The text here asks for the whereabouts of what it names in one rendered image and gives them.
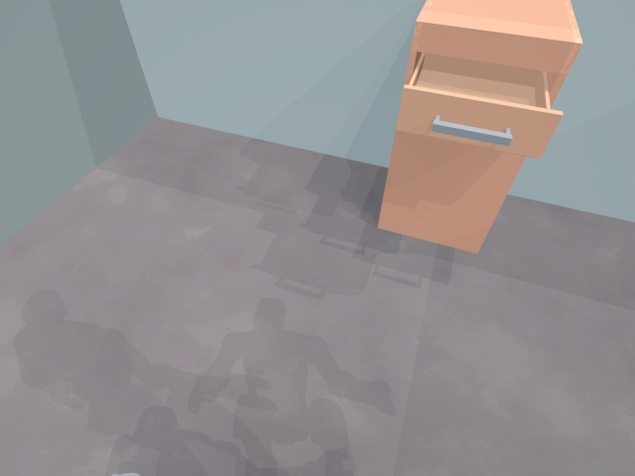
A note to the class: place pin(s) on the drawer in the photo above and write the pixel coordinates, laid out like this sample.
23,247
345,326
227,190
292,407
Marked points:
483,95

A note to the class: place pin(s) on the handle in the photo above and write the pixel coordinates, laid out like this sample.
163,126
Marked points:
473,133

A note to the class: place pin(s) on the cabinet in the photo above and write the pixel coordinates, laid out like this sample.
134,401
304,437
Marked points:
450,193

